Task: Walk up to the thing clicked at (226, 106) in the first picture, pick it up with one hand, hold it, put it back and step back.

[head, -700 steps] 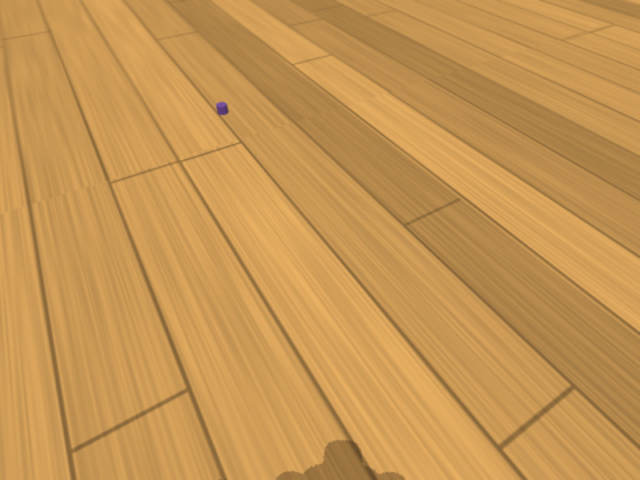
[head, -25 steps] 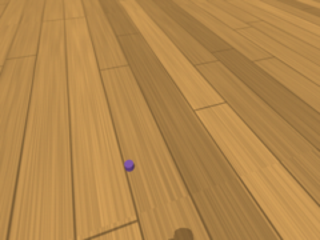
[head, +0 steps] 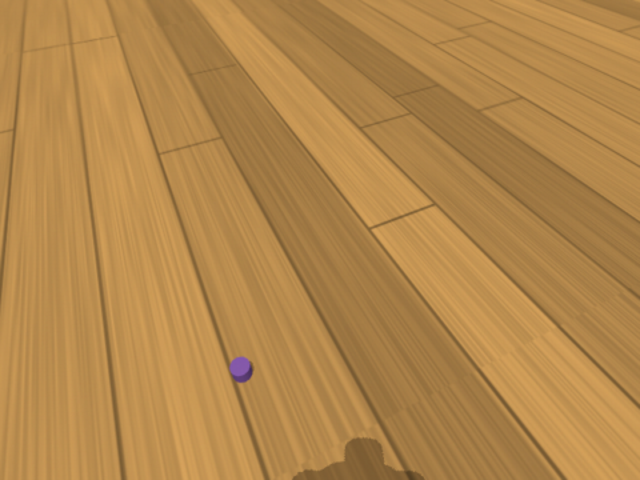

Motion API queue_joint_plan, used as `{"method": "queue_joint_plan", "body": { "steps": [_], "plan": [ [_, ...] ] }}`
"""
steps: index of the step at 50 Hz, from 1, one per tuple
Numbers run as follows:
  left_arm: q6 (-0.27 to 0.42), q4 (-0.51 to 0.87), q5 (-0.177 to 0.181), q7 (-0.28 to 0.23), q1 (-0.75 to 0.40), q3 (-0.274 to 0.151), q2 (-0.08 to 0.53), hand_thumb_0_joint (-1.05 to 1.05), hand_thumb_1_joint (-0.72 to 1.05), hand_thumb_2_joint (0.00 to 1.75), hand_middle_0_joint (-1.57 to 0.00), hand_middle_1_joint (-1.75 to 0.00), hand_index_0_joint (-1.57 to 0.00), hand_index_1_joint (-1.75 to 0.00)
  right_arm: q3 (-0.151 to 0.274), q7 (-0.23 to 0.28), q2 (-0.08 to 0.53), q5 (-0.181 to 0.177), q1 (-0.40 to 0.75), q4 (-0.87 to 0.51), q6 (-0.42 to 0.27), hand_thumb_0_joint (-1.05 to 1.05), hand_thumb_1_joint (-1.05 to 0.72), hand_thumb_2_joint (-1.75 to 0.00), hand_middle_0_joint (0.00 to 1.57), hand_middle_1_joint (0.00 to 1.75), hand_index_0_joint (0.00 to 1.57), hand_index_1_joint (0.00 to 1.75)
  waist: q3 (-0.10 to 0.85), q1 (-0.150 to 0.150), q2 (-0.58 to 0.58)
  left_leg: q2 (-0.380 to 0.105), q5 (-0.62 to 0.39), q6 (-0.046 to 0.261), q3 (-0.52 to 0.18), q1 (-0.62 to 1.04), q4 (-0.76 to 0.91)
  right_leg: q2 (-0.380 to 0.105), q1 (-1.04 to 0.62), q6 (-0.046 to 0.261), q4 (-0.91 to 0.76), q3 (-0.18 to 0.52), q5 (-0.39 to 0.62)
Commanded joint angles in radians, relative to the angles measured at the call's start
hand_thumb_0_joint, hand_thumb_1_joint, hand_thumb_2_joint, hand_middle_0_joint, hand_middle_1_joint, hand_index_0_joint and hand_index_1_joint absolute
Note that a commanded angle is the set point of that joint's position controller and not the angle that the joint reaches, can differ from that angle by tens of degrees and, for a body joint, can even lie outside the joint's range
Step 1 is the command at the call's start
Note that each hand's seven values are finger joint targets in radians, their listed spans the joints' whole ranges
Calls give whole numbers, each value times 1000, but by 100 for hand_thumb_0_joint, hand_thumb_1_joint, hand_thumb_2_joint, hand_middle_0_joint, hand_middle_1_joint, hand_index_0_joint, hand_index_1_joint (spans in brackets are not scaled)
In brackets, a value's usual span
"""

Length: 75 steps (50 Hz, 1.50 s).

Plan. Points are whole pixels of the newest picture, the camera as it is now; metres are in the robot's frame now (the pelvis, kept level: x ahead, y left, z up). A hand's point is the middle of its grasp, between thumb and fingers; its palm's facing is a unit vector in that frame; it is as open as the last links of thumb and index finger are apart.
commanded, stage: walk up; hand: left
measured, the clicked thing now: (241, 369) +0.60 +0.27 -0.74
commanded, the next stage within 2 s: stand in 1.92 s
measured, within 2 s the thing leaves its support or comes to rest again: neither
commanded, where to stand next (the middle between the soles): +0.23 +0.02 m, yaw +3 degrees
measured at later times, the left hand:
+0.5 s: hand (131, 474) +0.19 +0.28 -0.16, palm faces -0.04 -0.93 -0.36, open 7.3 cm
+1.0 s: hand (165, 394) +0.30 +0.25 -0.14, palm faces -0.02 -0.93 -0.37, open 7.3 cm
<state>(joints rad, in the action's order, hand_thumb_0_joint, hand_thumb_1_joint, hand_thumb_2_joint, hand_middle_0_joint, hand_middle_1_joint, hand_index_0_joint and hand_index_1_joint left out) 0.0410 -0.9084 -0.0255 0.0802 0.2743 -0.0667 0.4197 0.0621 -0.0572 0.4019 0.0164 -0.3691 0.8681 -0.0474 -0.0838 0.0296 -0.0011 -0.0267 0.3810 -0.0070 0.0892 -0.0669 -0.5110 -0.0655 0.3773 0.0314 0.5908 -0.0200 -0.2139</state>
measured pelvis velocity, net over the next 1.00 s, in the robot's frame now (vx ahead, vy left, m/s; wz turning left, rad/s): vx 0.20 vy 0.00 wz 0.00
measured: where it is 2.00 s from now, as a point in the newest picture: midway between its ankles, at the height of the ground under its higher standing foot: outside the picture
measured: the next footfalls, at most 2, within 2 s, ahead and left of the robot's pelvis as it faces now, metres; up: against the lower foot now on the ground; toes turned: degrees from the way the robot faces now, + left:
right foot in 0.02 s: +0.15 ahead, -0.13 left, +0.00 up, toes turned -3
left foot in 0.40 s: +0.25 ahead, +0.13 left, +0.00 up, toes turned +0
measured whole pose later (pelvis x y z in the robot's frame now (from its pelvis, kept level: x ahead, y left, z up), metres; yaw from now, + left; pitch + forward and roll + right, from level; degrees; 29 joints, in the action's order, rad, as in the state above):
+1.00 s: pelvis +0.20 +0.00 +0.00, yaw +0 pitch -2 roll +0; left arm 0.04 -1.00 0.00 0.01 0.12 0.00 0.37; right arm -0.01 -0.02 0.36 -0.01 -0.14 1.02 -0.01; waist -0.08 0.00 0.01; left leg -0.03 0.28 -0.02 -0.01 -0.24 -0.56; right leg -0.04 0.22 -0.01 0.56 -0.04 -0.30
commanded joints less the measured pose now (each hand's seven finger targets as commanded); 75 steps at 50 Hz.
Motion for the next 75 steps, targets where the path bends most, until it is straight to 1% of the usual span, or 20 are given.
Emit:
{"method": "queue_joint_plan", "body": {
  "steps": [1, 2, 3, 8, 11, 15, 18, 19, 20, 21, 23, 32, 33, 34, 35, 37, 39, 41, 46, 75],
  "plan": [
    [49, 38, -2, -44, 226, -98, 265, 0, 90, 90, -20, -30, -20, -30, 29, 26, 147, -14, 2, -129, -30, 0, -90, -90, 20, 30, 20, 30, 137, -139, -235, -42, -200, 93, -36, -353, -429, -90, -465, 72, -217, 213, -153],
    [55, 59, 9, -48, 232, -107, 351, 0, 90, 90, -20, -30, -20, -30, 27, 28, 149, -18, -6, -138, -25, 0, -90, -90, 20, 30, 20, 30, 116, -129, -319, 83, 143, 52, -31, -553, -588, -330, -493, 189, -365, 658, -236],
    [51, 87, 18, -47, 168, -100, 345, 0, 90, 90, -20, -30, -20, -30, 47, 41, 229, -4, 22, -114, -15, 0, -90, -90, 20, 30, 20, 30, 50, -114, -172, 16, 193, 48, -141, -541, -677, -380, -359, 273, -340, 698, -242],
    [49, 136, 22, -55, 40, -68, 244, 0, 90, 90, -20, -30, -20, -30, 50, 17, 202, -9, -58, -52, -5, 0, -90, -90, 20, 30, 20, 30, -8, -34, -173, -48, -36, 27, -126, -426, -515, -172, -140, 193, -347, 246, -121],
    [52, 162, 11, -51, 59, -72, 245, 0, 90, 90, -20, -30, -20, -30, 51, 2, 186, 2, -4, -72, -5, 0, -90, -90, 20, 30, 20, 30, -8, -55, -171, -55, -33, 2, -81, -428, -333, -171, -145, 213, -346, 193, -121],
    [37, 174, 9, -63, 41, -47, 228, 0, 90, 90, -20, -30, -20, -30, 39, 21, 142, 4, 46, -76, -14, 0, -90, -90, 20, 30, 20, 30, 36, -56, -150, -31, -142, 1, -53, -261, -165, -177, -85, 188, -206, 128, 229],
    [14, 168, 27, -74, -2, -22, 188, 0, 90, 90, -20, -30, -20, -30, 40, 46, 147, 5, -10, -37, -31, 0, -90, -90, 20, 30, 20, 30, 114, -3, -51, 17, -328, 32, -36, -67, 29, -105, -55, 118, 46, 49, 307],
    [8, 174, 34, -74, 14, -5, 137, 0, 90, 90, -20, -30, -20, -30, 55, 56, 217, 13, -42, -27, -36, 0, -90, -90, 20, 30, 20, 30, 147, 9, 106, -101, -412, 61, -169, 0, 89, -44, 6, 62, 162, 22, 129],
    [7, 193, 39, -69, 69, 4, 103, 0, 90, 90, -20, -30, -20, -30, 79, 52, 302, 17, -68, -58, -44, 0, -90, -90, 20, 30, 20, 30, 152, 0, 245, -284, -246, 146, -487, 52, 153, 92, 140, 21, 322, -9, -249],
    [-10, 146, 30, -79, 126, -20, 180, 0, 90, 90, -20, -30, -20, -30, 88, 50, 349, -2, -31, -77, -42, 0, -90, -90, 20, 30, 20, 30, 154, -6, 177, -384, -56, 262, -630, -8, 205, 79, 137, 19, 428, 55, -409],
    [-14, 118, 18, -83, 93, -32, 225, 0, 90, 90, -20, -30, -20, -30, 84, 53, 313, -7, 40, -95, -29, 0, -90, -90, 20, 30, 20, 30, 56, -17, 128, -350, 115, 277, -560, -128, 236, 30, 161, 21, 487, 89, -371],
    [12, 12, 0, -85, 141, -36, 159, 0, 90, 90, -20, -30, -20, -30, 16, 51, 198, -15, 180, -110, 7, 0, -90, -90, 20, 30, 20, 30, 105, -79, 119, -167, -215, 133, -188, -354, -53, 59, -236, 4, -68, -14, -23],
    [19, 27, -8, -91, 109, -42, 192, 0, 90, 90, -20, -30, -20, -30, -1, 52, 155, -22, 162, -109, 10, 0, -90, -90, 20, 30, 20, 30, 99, -71, 19, -124, -174, 88, -148, -384, -133, -16, -244, 33, -163, 104, -26],
    [32, 49, -10, -94, 38, -46, 256, 0, 90, 90, -20, -30, -20, -30, -12, 49, 105, -29, 146, -101, 19, 0, -90, -90, 20, 30, 20, 30, 54, -34, -133, -9, -20, 23, -99, -430, -240, -214, -156, 100, -280, 428, -99],
    [27, 62, 1, -89, -37, -43, 301, 0, 90, 90, -20, -30, -20, -30, 9, 62, 167, -25, 154, -70, 26, 0, -90, -90, 20, 30, 20, 30, 37, -31, -142, -3, 149, 24, -113, -303, -317, -301, -4, 209, -268, 466, -73],
    [22, 61, 14, -89, -97, -21, 231, 0, 90, 90, -20, -30, -20, -30, 7, 61, 169, -30, 135, -21, 20, 0, -90, -90, 20, 30, 20, 30, 32, -2, -90, -11, 86, 33, -119, -243, -204, -206, -21, 167, -179, 281, 71],
    [17, 44, 16, -88, -111, -6, 203, 0, 90, 90, -20, -30, -20, -30, 6, 63, 175, -31, 114, 24, 4, 0, -90, -90, 20, 30, 20, 30, 94, 7, -120, -50, -270, 43, -142, -120, -38, -127, -45, 77, -86, 156, 226],
    [11, 18, 25, -84, -70, 0, 181, 0, 90, 90, -20, -30, -20, -30, 10, 59, 233, -24, 188, 21, -8, 0, -90, -90, 20, 30, 20, 30, 139, -45, -56, -130, -360, 95, -267, -157, -9, -23, -120, 14, -47, 66, 135],
    [14, -36, 30, -92, -126, 4, 195, 0, 90, 90, -20, -30, -20, -30, -16, 56, 185, -30, 227, 85, 6, 0, -90, -90, 20, 30, 20, 30, 128, -35, -24, -64, -393, 47, -172, -129, -9, -85, -184, 40, -130, 103, 219],
    [-6, -189, 18, -79, -258, 15, 150, 0, 90, 90, -20, -30, -20, -30, -26, 58, 174, -16, 329, 222, 15, 0, -90, -90, 20, 30, 20, 30, 122, -30, 7, -89, -316, 31, -187, -60, 211, -65, -289, -15, -320, 51, 83]
  ]
}}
